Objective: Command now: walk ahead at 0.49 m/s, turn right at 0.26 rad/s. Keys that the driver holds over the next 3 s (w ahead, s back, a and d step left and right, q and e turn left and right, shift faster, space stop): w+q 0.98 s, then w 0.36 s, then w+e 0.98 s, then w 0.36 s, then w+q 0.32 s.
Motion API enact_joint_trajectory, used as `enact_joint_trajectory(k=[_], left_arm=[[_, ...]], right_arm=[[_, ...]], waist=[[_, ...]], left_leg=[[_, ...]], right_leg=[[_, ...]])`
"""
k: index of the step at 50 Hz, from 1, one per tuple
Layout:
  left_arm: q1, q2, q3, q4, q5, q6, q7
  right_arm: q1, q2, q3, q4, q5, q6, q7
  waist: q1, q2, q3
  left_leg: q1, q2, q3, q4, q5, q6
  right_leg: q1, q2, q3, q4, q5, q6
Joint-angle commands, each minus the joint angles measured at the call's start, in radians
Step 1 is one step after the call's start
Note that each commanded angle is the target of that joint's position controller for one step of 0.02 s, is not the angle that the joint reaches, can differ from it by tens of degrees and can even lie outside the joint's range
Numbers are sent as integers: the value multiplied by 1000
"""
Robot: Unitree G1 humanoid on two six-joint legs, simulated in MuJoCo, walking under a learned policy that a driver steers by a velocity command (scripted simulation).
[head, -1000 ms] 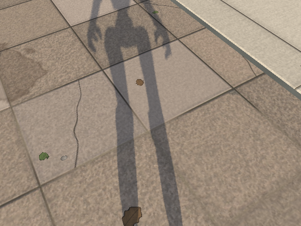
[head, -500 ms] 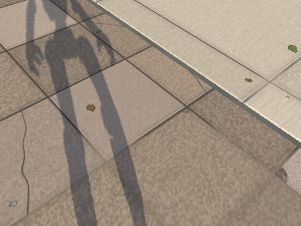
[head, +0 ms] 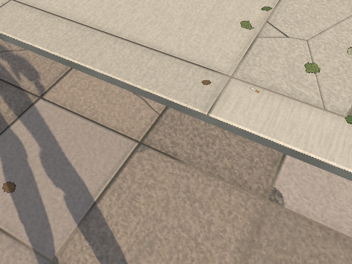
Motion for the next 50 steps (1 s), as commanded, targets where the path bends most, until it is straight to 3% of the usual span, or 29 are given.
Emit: enact_joint_trajectory(k=[1, 4, 7, 13, 16, 18, 19, 20, 21, 22, 24, 25, 27, 29, 34, 39, 41, 43, 44, 45, 46, 47, 48, 49, 50], left_arm=[[53, 93, 18, -26, -6, -45, 2], [116, 101, 16, 8, -5, -56, -1], [152, 95, 8, 28, -2, -63, 1], [219, 82, -12, 81, 14, -67, 28], [197, 107, -15, 92, 22, -66, 47], [181, 142, -8, 92, 30, -55, 56], [151, 157, -5, 80, 22, -52, 56], [137, 121, -19, 28, 5, -64, 49], [170, 83, -17, -2, -2, -75, 31], [107, 116, -17, -17, 24, -82, 24], [55, 102, -22, -41, 12, -94, 13], [44, 94, -22, -54, 26, -77, 13], [75, 69, -31, -55, 44, -37, 7], [43, 58, -35, -78, 43, -20, 3], [-170, 49, -43, -158, 33, -20, -4], [-291, 63, -50, -212, 19, -36, -6], [-242, 89, -43, -208, 16, -45, -3], [-56, 132, -23, -153, 15, -58, 12], [77, 178, -7, -129, 28, -71, 26], [203, 255, 14, -135, 52, -71, 43], [154, 292, 27, -134, 40, -49, 41], [85, 193, 15, -148, 31, -39, 36], [40, 111, -4, -155, 24, -40, 31], [17, 82, -12, -149, 26, -42, 29], [32, 76, -15, -131, 24, -51, 29]], right_arm=[[122, -77, -19, -11, -9, 29, 14], [-11, -83, -23, -45, 4, 35, 21], [-97, -76, -22, -64, 16, 31, 27], [-241, -56, -8, -109, 16, 22, 39], [-189, -66, -13, -100, 12, 20, 33], [-1, -106, -31, -45, 9, 14, 23], [152, -135, -46, -1, -2, 6, 17], [281, -240, -81, 20, -15, 11, 2], [228, -273, -94, 11, 12, 24, 3], [170, -249, -94, 9, 45, 27, 12], [74, -150, -71, -3, 34, 31, 8], [57, -126, -63, 1, 35, 26, 3], [54, -133, -62, 3, 37, 10, 2], [76, -165, -72, 10, 39, -1, 3], [164, -176, -81, 23, 43, 6, -1], [225, -189, -88, 21, 26, 15, -12], [182, -204, -92, 2, 21, 14, -20], [121, -220, -95, -17, 23, 6, -15], [118, -192, -86, -23, 34, -4, -4], [163, -96, -62, -58, 59, -12, -3], [233, -109, -60, -86, 49, -5, -3], [214, -160, -66, -45, 21, 14, -10], [141, -159, -65, -44, 13, 20, 1], [114, -136, -63, -50, 15, 24, 10], [94, -127, -62, -58, 1, 32, 19]], waist=[[-18, -16, -87], [26, -42, -31], [58, -54, -20], [99, -50, 23], [54, -83, -30], [-30, -111, -132], [-111, -96, -202], [-155, 29, -307], [-67, 231, -378], [-62, 43, -298], [-1, -61, -87], [29, -63, -47], [58, -22, -54], [58, 2, -56], [-20, 44, -43], [-70, 60, -56], [-30, 70, -64], [64, 52, -136], [127, -17, -228], [148, -167, -378], [74, -338, -415], [52, -151, -263], [59, -45, -154], [42, -49, -96], [35, -96, -74]], left_leg=[[-44, 30, 19, -80, 65, -14], [-145, 42, 33, -198, 208, -7], [-179, 16, 35, -321, 318, 12], [-198, -68, 71, -525, 334, 62], [-54, -149, 140, -584, 203, 111], [135, -203, 145, -629, 123, 156], [348, -184, 92, -712, 170, 196], [621, 36, -204, -721, 129, 298], [826, 245, -714, -814, 291, 442], [761, 209, -631, -842, 276, 429], [482, 147, -439, -920, 317, 358], [393, 100, -382, -937, 369, 329], [308, 42, -307, -963, 435, 308], [271, 6, -270, -979, 469, 302], [323, -45, -261, -963, 479, 232], [452, -13, -332, -877, 570, 213], [442, 4, -369, -833, 579, 184], [380, -36, -361, -666, 680, 143], [296, -101, -304, -459, 592, 117], [110, -187, -185, -170, 182, 89], [-102, -258, -104, -5, -250, 82], [-168, -160, -109, 77, -165, 84], [-157, -130, -95, 56, -80, 77], [-133, -100, -84, 9, -36, 69], [-114, -82, -80, -25, -20, 62]], right_leg=[[76, -291, 236, -242, 368, -130], [117, -276, 177, -286, 385, -68], [188, -267, 114, -294, 422, -14], [363, -325, 26, -285, 581, 13], [422, -344, -25, -133, 996, 43], [423, -353, -42, 140, 1161, 55], [305, -339, -67, 359, 1010, 62], [28, -260, -117, 722, 598, 86], [-341, -38, -29, 1035, -316, 127], [-436, -123, 120, 1044, -246, 104], [-417, -202, 99, 893, -149, 110], [-380, -222, 98, 827, -152, 126], [-312, -232, 74, 743, -143, 157], [-315, -234, 47, 653, -96, 182], [-364, -221, 23, 369, 118, 211], [-355, -174, 36, 208, 133, 189], [-241, -160, 59, 128, 84, 165], [32, -123, 48, 47, 33, 129], [243, -215, 128, 8, -4, 91], [492, -495, 437, -34, -203, 30], [527, -621, 834, -150, -264, -68], [399, -592, 745, -144, -358, -71], [276, -530, 577, -161, -304, -50], [191, -477, 440, -192, -180, -21], [145, -438, 354, -208, -77, -8]])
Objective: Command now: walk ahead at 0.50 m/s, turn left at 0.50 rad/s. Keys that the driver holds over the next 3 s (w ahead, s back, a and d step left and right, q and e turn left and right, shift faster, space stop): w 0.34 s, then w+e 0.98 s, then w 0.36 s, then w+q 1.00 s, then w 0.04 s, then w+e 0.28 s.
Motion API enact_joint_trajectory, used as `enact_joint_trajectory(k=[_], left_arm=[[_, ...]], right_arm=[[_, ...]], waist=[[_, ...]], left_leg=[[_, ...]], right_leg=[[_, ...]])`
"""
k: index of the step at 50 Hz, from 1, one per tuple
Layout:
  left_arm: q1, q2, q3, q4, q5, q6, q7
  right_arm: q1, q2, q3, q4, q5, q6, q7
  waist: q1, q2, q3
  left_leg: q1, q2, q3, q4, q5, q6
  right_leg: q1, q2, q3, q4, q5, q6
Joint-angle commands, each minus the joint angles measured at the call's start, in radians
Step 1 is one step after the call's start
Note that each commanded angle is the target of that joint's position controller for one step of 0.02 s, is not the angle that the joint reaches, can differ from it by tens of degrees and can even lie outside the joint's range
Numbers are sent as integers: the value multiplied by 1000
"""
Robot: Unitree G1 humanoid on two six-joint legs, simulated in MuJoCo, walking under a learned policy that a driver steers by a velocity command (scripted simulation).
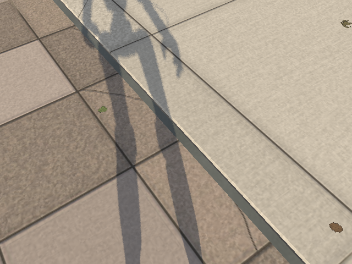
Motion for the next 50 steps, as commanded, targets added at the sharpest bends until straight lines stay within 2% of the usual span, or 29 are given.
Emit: enact_joint_trajectory(k=[1, 3, 5, 10, 14, 16, 17, 18, 19, 20, 21, 22, 23, 24, 25, 26, 30, 34, 36, 39, 40, 42, 44, 45, 46, 47, 48, 49, 50], left_arm=[[129, 92, 31, -1, -7, -19, 0], [168, 98, 36, 25, -16, -41, -12], [185, 104, 40, 45, -21, -51, -19], [223, 107, 44, 91, -26, -44, -26], [304, 139, 52, 142, -27, -31, -24], [318, 155, 56, 162, -25, -20, -21], [318, 161, 57, 171, -26, -15, -19], [329, 148, 51, 182, -33, -9, -18], [322, 120, 40, 166, -38, -11, -18], [366, 6, 10, 106, -59, -15, -28], [342, 102, 40, 124, -36, -5, -13], [279, 118, 51, 114, -33, 1, -13], [259, 92, 46, 116, -37, 0, -19], [258, 78, 48, 130, -36, 8, -22], [279, 68, 49, 144, -19, 23, -27], [295, 51, 48, 156, -12, 35, -34], [192, 27, 55, 122, -12, 52, -53], [50, 6, 45, 72, -11, 50, -64], [-26, -5, 36, 43, -8, 48, -72], [-101, 3, 32, 6, -4, 48, -80], [-107, 8, 34, -2, -2, 48, -80], [-78, 22, 41, -2, -1, 50, -74], [61, 55, 60, 32, 0, 45, -64], [208, 86, 79, 78, 8, 35, -53], [328, 195, 115, 101, 18, 35, -36], [269, 278, 135, 79, -13, 45, -32], [272, 260, 131, 76, -32, 56, -28], [225, 213, 119, 87, -34, 55, -19], [186, 160, 104, 89, -33, 50, -15]], right_arm=[[1, -50, -5, -67, -22, 9, 23], [-10, -32, 0, -77, -20, 17, 31], [-62, -20, 6, -93, -20, 17, 36], [-256, 15, 36, -152, -19, 5, 50], [-351, 9, 48, -180, -16, -4, 47], [-340, -4, 45, -178, -19, -10, 37], [-286, -11, 40, -160, -24, -16, 30], [-164, -26, 30, -116, -33, -28, 21], [4, -79, 10, -68, -51, -38, 7], [118, -198, -19, -62, -65, -38, -10], [119, -190, -25, -56, -17, -25, -16], [31, -135, -9, -56, -6, -24, -16], [-41, -68, 9, -60, -3, -32, -12], [-79, -27, 20, -58, -3, -40, -10], [-96, -3, 27, -50, 1, -48, -13], [-95, 2, 28, -45, -1, -57, -14], [-47, -19, 16, -6, 5, -83, -17], [-11, -7, 17, 25, 3, -82, -22], [11, -20, 15, 40, 4, -81, -26], [61, -42, 8, 69, 1, -73, -34], [68, -49, 7, 77, 0, -68, -37], [61, -74, 2, 83, -3, -58, -43], [52, -106, -7, 84, -6, -39, -47], [43, -113, -8, 76, -2, -32, -45], [57, -64, 6, 34, 9, -35, -37], [35, -16, 9, -34, 12, -46, -19], [-79, -67, 4, -60, 1, -57, -15], [-106, -43, 13, -70, 12, -70, -11], [-85, -38, 14, -56, 11, -75, -13]], waist=[[54, -131, -21], [45, -134, -41], [44, -128, -27], [74, -125, 13], [101, -131, 23], [88, -132, 19], [60, -126, -8], [4, -88, -72], [-65, -35, -183], [-75, 191, -331], [-84, 137, -334], [-40, 68, -175], [-4, 53, -86], [23, 56, -37], [50, 77, -7], [61, 78, -8], [71, 43, 24], [51, 38, 56], [32, 41, 67], [13, 31, 80], [16, 31, 77], [39, 49, 41], [103, 63, -53], [171, 26, -136], [210, -97, -244], [143, -284, -312], [179, -109, -260], [145, -61, -137], [94, -2, -54]], left_leg=[[-250, 109, -16, 46, 66, -19], [-250, 98, -20, 24, 95, -23], [-296, 99, -28, -27, 147, -33], [-263, 114, 58, -332, 309, -53], [-180, 112, 132, -485, 287, -24], [-132, 92, 149, -536, 221, 6], [-49, 66, 160, -580, 203, 23], [129, 44, 162, -654, 235, 45], [381, 148, 48, -660, 197, 81], [702, 484, -393, -712, 132, 185], [626, 536, -554, -809, 160, 217], [499, 478, -381, -819, 159, 185], [370, 428, -261, -863, 203, 149], [288, 381, -169, -902, 233, 108], [223, 347, -101, -929, 270, 83], [197, 335, -57, -946, 313, 78], [221, 329, 66, -986, 436, 85], [247, 307, 176, -983, 500, 79], [262, 311, 217, -979, 531, 75], [350, 342, 252, -945, 627, 66], [385, 350, 266, -915, 698, 59], [437, 354, 302, -797, 991, 44], [443, 354, 322, -538, 1172, 36], [349, 334, 337, -311, 1048, 15], [71, 280, 343, 21, 674, -25], [-299, 44, 217, 353, -130, -80], [-406, 97, 44, 368, -64, -70], [-421, 146, 39, 305, 25, -63], [-363, 181, 43, 192, 67, -61]], right_leg=[[219, -266, 298, -313, 30, -117], [223, -262, 238, -321, 180, -134], [235, -262, 187, -352, 214, -148], [219, -210, 43, -380, 272, -132], [279, -245, 43, -346, 340, -124], [332, -265, 44, -283, 455, -118], [347, -257, 27, -198, 585, -109], [313, -219, -2, -34, 654, -91], [167, -176, -21, 181, 486, -70], [-186, -35, -81, 553, -74, -20], [-285, 14, 44, 699, -334, -31], [-322, -41, 100, 717, -264, -43], [-295, -76, 95, 663, -192, -44], [-255, -95, 89, 614, -153, -40], [-214, -104, 86, 590, -127, -29], [-187, -99, 80, 596, -99, -22], [-294, -109, 74, 567, 26, -6], [-336, -107, 38, 382, 158, 3], [-303, -97, -5, 265, 204, -7], [-281, -79, -57, 159, 164, -44], [-269, -66, -71, 137, 131, -61], [-190, -10, -113, 112, 35, -101], [-21, 65, -131, 81, -67, -151], [187, 86, -102, -1, -40, -185], [468, -117, 193, -50, -179, -265], [659, -353, 753, -195, -99, -403], [628, -342, 699, -236, -15, -389], [505, -326, 563, -242, 59, -361], [367, -275, 469, -258, 169, -309]])
Over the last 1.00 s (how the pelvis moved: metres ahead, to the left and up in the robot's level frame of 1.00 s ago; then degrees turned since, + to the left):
0.58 0.08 0.00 28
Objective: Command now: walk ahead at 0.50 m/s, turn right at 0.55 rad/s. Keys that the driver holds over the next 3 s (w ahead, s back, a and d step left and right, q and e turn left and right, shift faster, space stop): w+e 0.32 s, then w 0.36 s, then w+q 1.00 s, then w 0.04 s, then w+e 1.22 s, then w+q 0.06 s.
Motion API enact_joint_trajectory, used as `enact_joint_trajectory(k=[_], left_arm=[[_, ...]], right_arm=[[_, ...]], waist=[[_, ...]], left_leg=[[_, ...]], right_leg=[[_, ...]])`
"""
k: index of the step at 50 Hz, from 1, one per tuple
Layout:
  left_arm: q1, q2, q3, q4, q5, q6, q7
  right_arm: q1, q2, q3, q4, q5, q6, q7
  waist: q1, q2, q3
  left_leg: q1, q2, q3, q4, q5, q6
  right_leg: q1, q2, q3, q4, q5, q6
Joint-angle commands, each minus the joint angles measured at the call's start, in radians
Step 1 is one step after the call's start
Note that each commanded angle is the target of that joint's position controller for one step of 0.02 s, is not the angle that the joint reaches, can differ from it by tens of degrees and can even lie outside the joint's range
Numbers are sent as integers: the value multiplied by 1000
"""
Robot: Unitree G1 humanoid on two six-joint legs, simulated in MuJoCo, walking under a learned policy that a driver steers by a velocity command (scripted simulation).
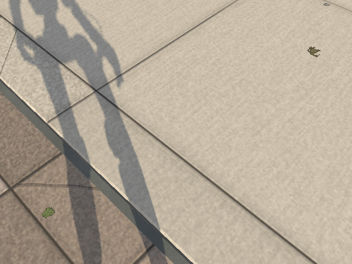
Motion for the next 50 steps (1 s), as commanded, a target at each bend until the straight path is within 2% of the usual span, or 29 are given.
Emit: enact_joint_trajectory(k=[1, 2, 3, 6, 8, 11, 16, 19, 20, 21, 22, 23, 24, 25, 26, 27, 28, 30, 32, 36, 38, 41, 44, 45, 46, 47, 48, 49, 50], left_arm=[[146, 133, 39, 7, -18, -7, 24], [119, 115, 32, -2, -20, -15, 25], [123, 116, 30, -3, -21, -26, 22], [165, 152, 38, 7, -21, -42, 17], [207, 154, 39, 13, -20, -41, 17], [263, 156, 40, 20, -21, -38, 18], [328, 169, 42, 24, -7, -35, 29], [288, 178, 40, 16, -3, -40, 39], [270, 184, 40, 14, -2, -45, 38], [261, 182, 37, 20, -5, -49, 34], [267, 150, 26, 16, -10, -57, 26], [368, 62, 6, -10, -42, -60, 23], [402, 100, 8, 3, -18, -56, 25], [340, 125, 12, 15, 2, -46, 26], [260, 119, 8, 4, 9, -46, 17], [225, 105, 5, -8, 9, -43, 9], [215, 100, 3, -13, 19, -35, 3], [230, 84, -3, -2, 24, -22, -5], [187, 77, -8, -15, 25, -18, -10], [-6, 46, -31, -76, 25, -22, -19], [-82, 23, -45, -97, 18, -27, -21], [-137, 34, -48, -111, 9, -33, -14], [-116, 62, -39, -112, 7, -46, 0], [-52, 73, -32, -93, 9, -54, 7], [66, 103, -19, -53, 20, -67, 18], [225, 175, 2, -32, 43, -79, 34], [274, 277, 28, -35, 52, -68, 41], [245, 219, 21, -36, 25, -53, 38], [170, 135, -1, -46, 17, -52, 35]], right_arm=[[-47, -116, -21, -120, -13, -26, 4], [-16, -109, -19, -110, -29, -6, 5], [-7, -104, -19, -110, -36, 12, 9], [-67, -88, -16, -139, -35, 35, 16], [-160, -92, -15, -171, -32, 37, 17], [-267, -91, -10, -206, -27, 34, 21], [-393, -98, -1, -259, -15, 17, 28], [-315, -120, -5, -246, -13, 4, 27], [-239, -137, -14, -222, -14, -1, 21], [-115, -154, -25, -181, -17, -10, 11], [20, -197, -38, -157, -31, -22, -2], [124, -302, -62, -157, -52, -21, -11], [95, -287, -66, -136, -29, -4, -1], [6, -203, -49, -154, -16, 1, 4], [-52, -140, -34, -158, -12, -1, 10], [-71, -116, -26, -149, -15, -5, 9], [-64, -106, -21, -132, -12, -11, 7], [-25, -112, -22, -102, -5, -30, 13], [4, -125, -26, -78, 4, -42, 18], [61, -113, -23, -36, 12, -35, 20], [97, -127, -28, -17, 12, -31, 19], [140, -156, -36, 4, 8, -23, 17], [132, -173, -42, 9, 2, -15, 11], [117, -180, -44, 8, 4, -13, 9], [115, -166, -41, 9, 10, -13, 10], [93, -127, -31, -23, 18, -17, 13], [172, -20, -10, -63, 43, -14, 9], [165, -123, -35, -43, 15, 4, 0], [120, -130, -43, -39, 6, 12, 5]], waist=[[24, 21, -56], [-1, 9, -64], [-9, -1, -74], [-3, -21, -60], [28, -39, -32], [73, -60, -27], [118, -73, -27], [70, -93, -37], [36, -94, -61], [-25, -56, -118], [-84, 0, -215], [-67, 199, -362], [-31, 250, -346], [-5, 97, -180], [-4, 14, -95], [10, 31, -56], [23, 69, -41], [34, 92, -60], [38, 86, -54], [5, 75, -11], [-16, 77, -6], [-32, 75, -15], [-5, 81, -30], [30, 73, -51], [79, 25, -114], [148, -71, -236], [121, -279, -338], [110, -184, -295], [77, -102, -166]], left_leg=[[-368, 61, -109, 8, 67, -3], [-307, 66, -109, -30, 75, -15], [-284, 62, -101, -56, 75, -25], [-314, 58, -76, -169, 149, -53], [-371, 58, -73, -269, 227, -67], [-406, 38, -80, -408, 329, -69], [-390, -15, -83, -567, 352, -50], [-212, -38, -83, -675, 309, -5], [-94, -63, -70, -695, 269, 16], [60, -82, -52, -758, 274, 39], [266, 23, -154, -781, 212, 80], [537, 297, -580, -828, 58, 190], [503, 366, -860, -958, -9, 243], [359, 333, -746, -967, -102, 238], [244, 279, -605, -985, -52, 219], [181, 229, -493, -1006, 52, 193], [140, 191, -413, -1021, 150, 177], [128, 165, -335, -1027, 326, 181], [144, 163, -285, -1053, 390, 198], [147, 117, -211, -1096, 429, 200], [136, 99, -192, -1080, 476, 192], [159, 114, -212, -1027, 552, 185], [192, 142, -268, -948, 591, 168], [182, 132, -269, -881, 625, 156], [140, 81, -233, -729, 643, 135], [2, 17, -182, -479, 460, 110], [-295, -126, -66, -191, -81, 74], [-373, -87, -117, -66, -133, 88], [-389, -40, -143, -45, -49, 93]], right_leg=[[321, -304, 443, -338, 262, -173], [269, -270, 393, -351, 305, -159], [246, -251, 374, -357, 348, -161], [209, -211, 342, -385, 338, -152], [224, -200, 354, -399, 297, -135], [286, -191, 374, -382, 293, -109], [388, -211, 424, -302, 415, -96], [373, -234, 435, -255, 484, -50], [353, -228, 428, -196, 586, -31], [340, -184, 388, -49, 656, -11], [245, -126, 337, 167, 529, 12], [-14, 10, 229, 498, 70, 59], [-164, 42, 213, 618, -307, 57], [-209, -24, 235, 673, -228, 53], [-200, -57, 225, 633, -159, 54], [-185, -84, 215, 580, -129, 56], [-161, -100, 206, 541, -118, 64], [-131, -98, 186, 517, -101, 77], [-179, -114, 165, 477, -62, 91], [-232, -168, 82, 260, 74, 130], [-179, -155, 57, 134, 124, 144], [-108, -125, 41, 30, 139, 147], [-16, -109, 57, -42, 71, 124], [79, -93, 54, -96, 55, 112], [255, -98, 67, -158, 67, 88], [480, -281, 252, -193, -49, 39], [693, -541, 619, -281, -162, -47], [600, -549, 719, -324, -246, -76], [489, -495, 582, -342, -250, -57]])
Over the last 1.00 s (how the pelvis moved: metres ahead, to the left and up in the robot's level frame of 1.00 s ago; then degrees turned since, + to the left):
0.51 0.00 -0.01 -13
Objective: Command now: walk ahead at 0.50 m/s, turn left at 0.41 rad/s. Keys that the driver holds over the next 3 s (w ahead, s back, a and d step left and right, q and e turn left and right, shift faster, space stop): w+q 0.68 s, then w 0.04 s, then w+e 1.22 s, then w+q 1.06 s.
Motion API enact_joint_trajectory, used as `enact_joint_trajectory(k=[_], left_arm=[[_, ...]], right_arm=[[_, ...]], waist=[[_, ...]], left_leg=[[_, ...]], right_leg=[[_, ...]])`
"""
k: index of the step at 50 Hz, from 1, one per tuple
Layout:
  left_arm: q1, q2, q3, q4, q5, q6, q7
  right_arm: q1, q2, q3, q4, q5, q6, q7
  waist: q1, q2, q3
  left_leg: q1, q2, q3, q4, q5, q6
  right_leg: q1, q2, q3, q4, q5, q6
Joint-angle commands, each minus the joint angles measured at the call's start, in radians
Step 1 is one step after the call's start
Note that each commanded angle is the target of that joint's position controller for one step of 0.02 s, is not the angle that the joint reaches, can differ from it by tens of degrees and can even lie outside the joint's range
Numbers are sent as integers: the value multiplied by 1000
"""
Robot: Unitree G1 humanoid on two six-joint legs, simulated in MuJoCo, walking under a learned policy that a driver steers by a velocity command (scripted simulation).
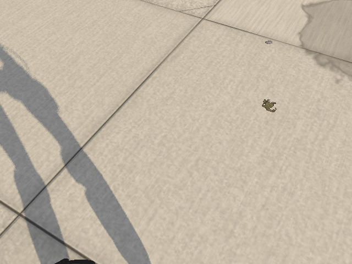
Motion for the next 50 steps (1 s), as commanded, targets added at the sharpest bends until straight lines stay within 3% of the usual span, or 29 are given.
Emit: enact_joint_trajectory(k=[1, 3, 6, 12, 17, 20, 22, 23, 24, 25, 26, 27, 28, 29, 31, 34, 39, 44, 47, 49, 50], left_arm=[[207, 126, 48, 13, -15, 2, 9], [187, 91, 39, 26, -20, -12, 13], [224, 102, 47, 54, -31, -36, 13], [281, 106, 55, 99, -27, -37, 12], [342, 151, 68, 135, -27, -26, 19], [357, 183, 76, 151, -24, -5, 26], [356, 214, 83, 155, -25, 16, 27], [346, 211, 80, 143, -25, 22, 25], [370, 120, 58, 83, -39, 17, 14], [305, 131, 64, 22, -30, 5, 2], [186, 162, 69, -2, -25, -1, -2], [187, 138, 58, -1, -36, -12, -4], [212, 131, 57, 18, -32, -14, -2], [232, 130, 58, 22, -13, 1, -1], [261, 122, 57, 30, 4, 34, -6], [188, 105, 54, 1, 1, 54, -13], [33, 93, 44, -32, -7, 48, -23], [-94, 95, 35, -71, -22, 38, -37], [-77, 104, 38, -73, -25, 33, -43], [45, 125, 50, -35, -28, 32, -33], [167, 142, 61, 5, -26, 28, -25]], right_arm=[[-36, -97, -28, -85, -10, -1, 5], [-50, -84, -32, -83, -28, 20, 20], [-100, -58, -31, -106, -31, 43, 37], [-303, -39, -15, -182, -32, 48, 62], [-445, -46, -3, -243, -38, 45, 76], [-432, -65, -11, -251, -44, 46, 68], [-269, -97, -31, -209, -47, 36, 53], [-97, -136, -53, -152, -56, 27, 38], [-17, -257, -87, -144, -62, 27, 22], [-38, -318, -99, -170, -26, 36, 17], [-50, -294, -93, -158, -15, 45, 10], [-98, -241, -80, -150, -10, 43, 2], [-145, -194, -67, -153, -9, 36, -1], [-181, -166, -57, -156, -2, 29, -4], [-190, -148, -49, -163, 2, 9, 1], [-135, -178, -56, -149, 0, -5, 5], [-30, -146, -41, -110, -1, -17, 3], [33, -151, -31, -76, -19, -27, -9], [13, -161, -28, -60, -30, -28, -22], [-18, -181, -28, -57, -36, -29, -29], [-26, -189, -29, -54, -40, -25, -29]], waist=[[111, -88, -59], [76, -126, -15], [60, -98, -16], [81, -85, 37], [114, -79, 67], [96, -96, 37], [24, -97, -68], [-53, -43, -166], [-54, 139, -279], [-31, 198, -343], [-49, 58, -221], [-8, 25, -108], [43, -12, -48], [81, -5, -28], [106, 10, -55], [93, 18, -31], [27, 51, 8], [-19, 49, 41], [14, 54, 58], [73, 67, -4], [126, 58, -69]], left_leg=[[-441, 85, -28, 285, 77, 22], [-396, 113, -14, 252, 131, 0], [-422, 120, 0, 254, 206, -21], [-493, 130, 43, 38, 402, -42], [-415, 106, 133, -177, 395, 9], [-325, 39, 188, -232, 258, 64], [-128, -43, 205, -283, 182, 114], [112, -46, 154, -355, 208, 150], [429, 230, -251, -396, 50, 249], [524, 395, -724, -566, 138, 345], [466, 361, -580, -587, 228, 314], [325, 336, -445, -588, 335, 286], [205, 275, -351, -599, 442, 239], [121, 227, -286, -610, 519, 217], [61, 183, -235, -623, 606, 216], [30, 153, -222, -659, 559, 211], [145, 153, -180, -690, 609, 153], [283, 197, -121, -692, 705, 126], [323, 232, -71, -661, 848, 108], [332, 228, -18, -515, 1171, 80], [332, 211, 11, -350, 1260, 67]], right_leg=[[398, -342, 426, -334, -189, -125], [307, -273, 259, -370, -28, -85], [303, -264, 145, -395, 139, -94], [324, -238, -37, -414, 232, -95], [399, -268, -125, -382, 325, -77], [483, -278, -179, -236, 670, -57], [482, -271, -205, 50, 851, -48], [355, -249, -222, 302, 699, -18], [-14, -162, -222, 650, 148, 36], [-271, 19, -40, 873, -388, 75], [-375, -41, 72, 879, -296, 64], [-358, -83, 70, 803, -199, 55], [-290, -114, 74, 703, -162, 53], [-225, -126, 80, 650, -156, 62], [-154, -122, 73, 605, -148, 81], [-199, -114, 58, 500, -65, 104], [-281, -111, 41, 254, 137, 90], [-293, -76, 6, 106, 172, 28], [-212, -32, -3, 34, 87, -25], [-37, 44, -33, 12, 0, -67], [89, 84, -48, -24, -18, -90]])
Over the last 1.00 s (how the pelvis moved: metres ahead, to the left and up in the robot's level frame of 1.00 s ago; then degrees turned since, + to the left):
0.52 -0.06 0.01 -10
